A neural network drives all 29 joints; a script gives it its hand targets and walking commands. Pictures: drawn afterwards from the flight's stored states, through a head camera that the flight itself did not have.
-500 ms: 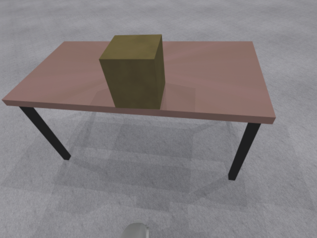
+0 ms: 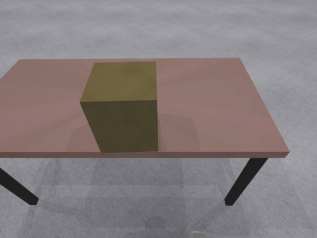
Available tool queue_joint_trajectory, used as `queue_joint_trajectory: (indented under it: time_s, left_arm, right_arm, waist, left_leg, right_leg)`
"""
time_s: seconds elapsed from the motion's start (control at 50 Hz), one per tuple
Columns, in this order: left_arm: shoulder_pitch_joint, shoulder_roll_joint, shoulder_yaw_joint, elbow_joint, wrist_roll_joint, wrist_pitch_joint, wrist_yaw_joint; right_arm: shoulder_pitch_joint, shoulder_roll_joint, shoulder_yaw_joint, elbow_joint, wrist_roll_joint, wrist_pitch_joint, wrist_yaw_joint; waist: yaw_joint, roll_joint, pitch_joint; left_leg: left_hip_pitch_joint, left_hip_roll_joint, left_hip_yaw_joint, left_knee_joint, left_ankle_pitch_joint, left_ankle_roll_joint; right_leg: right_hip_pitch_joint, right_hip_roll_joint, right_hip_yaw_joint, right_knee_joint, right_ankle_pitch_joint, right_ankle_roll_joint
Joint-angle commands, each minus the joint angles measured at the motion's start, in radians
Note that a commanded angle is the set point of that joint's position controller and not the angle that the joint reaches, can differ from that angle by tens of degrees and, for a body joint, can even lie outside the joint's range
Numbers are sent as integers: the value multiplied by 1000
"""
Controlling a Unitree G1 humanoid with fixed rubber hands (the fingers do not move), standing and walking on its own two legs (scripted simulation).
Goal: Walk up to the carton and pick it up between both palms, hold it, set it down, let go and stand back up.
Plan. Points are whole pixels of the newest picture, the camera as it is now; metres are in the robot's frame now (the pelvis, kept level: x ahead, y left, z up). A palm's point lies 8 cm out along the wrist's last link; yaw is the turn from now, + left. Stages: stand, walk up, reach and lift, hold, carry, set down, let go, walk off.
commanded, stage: walk up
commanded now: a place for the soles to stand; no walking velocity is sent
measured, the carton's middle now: (127, 108) +0.56 +0.11 +0.00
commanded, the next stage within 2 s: stand in 1.72 s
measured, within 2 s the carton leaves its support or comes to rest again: neither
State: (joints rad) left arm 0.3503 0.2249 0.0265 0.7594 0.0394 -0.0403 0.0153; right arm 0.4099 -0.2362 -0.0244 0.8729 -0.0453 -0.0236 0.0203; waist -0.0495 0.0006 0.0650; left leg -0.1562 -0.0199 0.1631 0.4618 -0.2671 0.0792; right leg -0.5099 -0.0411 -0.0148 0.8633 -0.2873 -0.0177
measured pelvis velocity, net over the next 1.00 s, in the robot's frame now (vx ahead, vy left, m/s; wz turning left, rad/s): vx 0.11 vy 0.12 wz -0.04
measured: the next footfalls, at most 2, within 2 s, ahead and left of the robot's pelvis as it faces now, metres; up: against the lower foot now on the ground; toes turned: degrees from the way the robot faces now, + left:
right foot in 0.10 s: +0.18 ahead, -0.09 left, +0.00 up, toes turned -5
left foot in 0.46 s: +0.20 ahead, +0.24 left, +0.00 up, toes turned +1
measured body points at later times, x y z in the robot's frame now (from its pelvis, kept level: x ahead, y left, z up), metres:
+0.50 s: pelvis +0.13 +0.10 -0.02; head +0.16 +0.10 +0.43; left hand +0.18 +0.37 -0.14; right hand +0.22 -0.15 -0.16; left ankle +0.20 +0.25 -0.74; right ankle +0.14 -0.08 -0.73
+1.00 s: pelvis +0.11 +0.12 -0.01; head +0.12 +0.10 +0.44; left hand +0.19 +0.36 -0.14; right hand +0.17 -0.14 -0.15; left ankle +0.16 +0.24 -0.74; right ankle +0.10 +0.01 -0.74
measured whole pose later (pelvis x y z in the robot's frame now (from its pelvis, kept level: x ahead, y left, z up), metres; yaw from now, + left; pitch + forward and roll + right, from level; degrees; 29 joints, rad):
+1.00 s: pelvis +0.11 +0.12 -0.01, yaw -2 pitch -1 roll +0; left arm 0.28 0.22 -0.01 0.86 0.01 0.03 0.00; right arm 0.27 -0.25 0.02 0.85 -0.02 0.01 -0.02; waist -0.02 0.04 0.04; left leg -0.29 0.04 0.03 0.55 -0.23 0.01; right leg -0.22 0.02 -0.03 0.55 -0.31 -0.02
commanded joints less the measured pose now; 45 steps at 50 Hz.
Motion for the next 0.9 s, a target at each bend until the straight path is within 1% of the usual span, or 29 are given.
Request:
queue_joint_trajectory:
  time_s: [0.0, 0.04, 0.06, 0.08, 0.1, 0.12, 0.14, 0.16, 0.2, 0.28, 0.32, 0.36, 0.4, 0.42, 0.44, 0.46, 0.48, 0.5, 0.52, 0.56, 0.62, 0.7, 0.76, 0.78, 0.8, 0.82, 0.84, 0.86, 0.88]
  left_arm:
    - [45, 28, 4, -54, -1, -13, 22]
    - [131, 52, 20, -41, 6, -21, 44]
    - [191, 81, 34, -38, 10, -22, 57]
    - [310, 142, 55, -38, 20, -23, 68]
    - [344, 173, 56, -48, 7, -14, 81]
    - [284, 198, 74, -52, -27, -1, 98]
    - [229, 168, 65, -70, -32, -2, 108]
    - [189, 132, 49, -66, -27, -10, 104]
    - [112, 106, 35, -64, -11, -32, 94]
    - [41, 90, 28, -50, -20, -53, 70]
    - [14, 116, 28, -60, -16, -50, 51]
    - [45, 153, 33, -51, -4, -32, 27]
    - [-4, 199, 34, -57, 1, -1, 14]
    - [-26, 196, 25, -58, 0, 14, 10]
    - [33, 152, 8, -45, -3, 23, 5]
    - [127, 74, -13, -46, -13, 28, 4]
    - [171, 36, -23, -42, -14, 48, 25]
    - [107, 62, -21, -41, -21, 66, 39]
    - [28, 86, -12, -53, -24, 72, 46]
    - [52, 107, -3, -17, -28, 71, 46]
    - [31, 121, 0, 0, -5, 73, 35]
    - [-33, 102, 2, -12, 1, 82, 22]
    - [27, 77, 7, 15, -8, 68, 7]
    - [30, 87, 11, 14, -10, 59, 3]
    - [35, 114, 15, 11, -9, 53, -2]
    - [-7, 164, 25, 2, -22, 49, -2]
    - [-85, 199, 36, 7, -56, 53, -2]
    - [-147, 143, 16, 8, -57, 50, -4]
    - [-161, 122, 5, 12, -49, 50, -5]
  right_arm:
    - [7, -139, -15, -68, -17, 2, 9]
    - [-11, -139, 2, -80, -20, 16, 14]
    - [-5, -134, 12, -85, -24, 19, 16]
    - [22, -86, 37, -95, -33, 24, 16]
    - [99, -107, 25, -97, -46, 49, 11]
    - [74, -168, 10, -103, -23, 76, 3]
    - [-23, -185, 3, -125, -29, 91, 3]
    - [-91, -175, -1, -142, -33, 93, 4]
    - [-38, -124, 8, -109, -28, 91, 16]
    - [10, -58, 23, -58, -7, 84, 23]
    - [-43, -28, 34, -58, 18, 71, 18]
    - [-85, -46, 30, -52, 17, 56, 8]
    - [-77, -85, 8, -56, 13, 44, -9]
    - [-43, -108, -3, -48, 18, 35, -17]
    - [-25, -154, -17, -48, 18, 26, -23]
    - [-30, -221, -34, -77, 11, 23, -27]
    - [-55, -241, -44, -85, 49, 36, -27]
    - [-133, -257, -54, -107, 71, 45, -34]
    - [-183, -228, -52, -117, 66, 54, -38]
    - [-208, -165, -31, -122, 41, 53, -38]
    - [-174, -143, -27, -126, 23, 40, -38]
    - [-147, -170, -37, -126, 11, 32, -54]
    - [-201, -182, -25, -127, 8, 43, -52]
    - [-196, -177, -17, -123, 9, 47, -46]
    - [-160, -141, -3, -122, 17, 47, -40]
    - [-126, -75, 19, -131, 36, 42, -34]
    - [-165, -60, 18, -126, 39, 46, -45]
    - [-159, -72, 18, -108, 29, 46, -42]
    - [-162, -82, 18, -100, 29, 39, -38]
  waist:
    - [11, 104, 34]
    - [63, 31, -19]
    - [102, -6, -40]
    - [156, -156, -91]
    - [112, -125, -80]
    - [114, -107, -66]
    - [111, -58, -3]
    - [109, -36, 24]
    - [60, -87, 24]
    - [13, -154, -18]
    - [24, -199, -12]
    - [62, -226, -42]
    - [38, -191, -72]
    - [16, -137, -77]
    - [25, -22, -82]
    - [59, 170, -100]
    - [71, 204, -102]
    - [49, 246, -84]
    - [32, 238, -10]
    - [58, 232, -14]
    - [37, 151, -65]
    - [10, 160, -99]
    - [66, 133, -100]
    - [77, 111, -86]
    - [67, 36, -91]
    - [32, -116, -78]
    - [37, -142, -8]
    - [11, -105, 23]
    - [13, -95, 55]
  left_leg:
    - [-170, 217, -138, -81, 8, 77]
    - [-244, 177, -110, 83, -38, 23]
    - [-311, 148, -81, 214, -23, -13]
    - [-442, 84, -28, 521, -227, -77]
    - [-498, 53, -113, 758, -404, -132]
    - [-571, 86, -129, 867, -372, -131]
    - [-591, 107, -169, 885, -313, -138]
    - [-596, 118, -201, 875, -245, -140]
    - [-504, 133, -217, 763, -146, -158]
    - [-327, 118, -172, 646, -14, -163]
    - [-230, 101, -118, 457, 38, -146]
    - [-183, 54, -64, 326, 73, -141]
    - [-57, 31, -51, 149, 182, -121]
    - [32, 27, -57, 29, 271, -115]
    - [89, 84, -138, -24, 335, -108]
    - [123, 323, -399, -26, 501, -62]
    - [10, 403, -445, -35, 508, 50]
    - [-104, 428, -482, -105, 326, 125]
    - [-190, 379, -434, -140, 246, 138]
    - [-195, 294, -319, -80, 339, 112]
    - [-109, 298, -351, -52, 291, 119]
    - [-42, 332, -424, -65, 177, 128]
    - [-146, 291, -364, -23, 101, 75]
    - [-201, 268, -340, -3, 66, 40]
    - [-261, 217, -287, 55, -11, -8]
    - [-318, 87, -155, 169, -127, -60]
    - [-155, 44, -112, 249, -218, -59]
    - [-92, 49, -142, 252, -149, -53]
    - [-117, 40, -125, 200, -65, -48]
  right_leg:
    - [194, 44, -90, -187, 142, -25]
    - [390, 67, -91, -292, 225, -42]
    - [488, 21, -9, -333, 186, -58]
    - [603, -237, 362, -438, 24, -131]
    - [563, -466, 726, -492, 20, -208]
    - [500, -504, 792, -552, -186, -307]
    - [401, -437, 713, -598, -265, -274]
    - [366, -357, 565, -599, -251, -218]
    - [291, -257, 325, -582, -34, -162]
    - [188, -157, 81, -482, 414, -151]
    - [138, -118, 6, -444, 548, -138]
    - [200, -107, 16, -384, 568, -134]
    - [182, -114, 39, -279, 476, -112]
    - [145, -93, 51, -218, 345, -84]
    - [95, -46, 46, -124, 172, -49]
    - [-3, 36, -5, 30, -167, 11]
    - [63, 11, 33, 155, -406, 22]
    - [53, 0, 45, 228, -422, 27]
    - [52, 1, 65, 258, -381, 29]
    - [98, -5, 59, 224, -310, 36]
    - [100, 4, 38, 107, -283, 47]
    - [116, 11, 25, -56, -239, 45]
    - [300, 37, -15, -325, -55, 3]
    - [355, 33, 12, -416, 38, -20]
    - [397, -40, 137, -467, 43, -51]
    - [361, -186, 347, -557, -8, -104]
    - [110, -243, 331, -598, -112, -157]
    - [47, -200, 276, -603, -151, -149]
    - [75, -148, 204, -584, -89, -125]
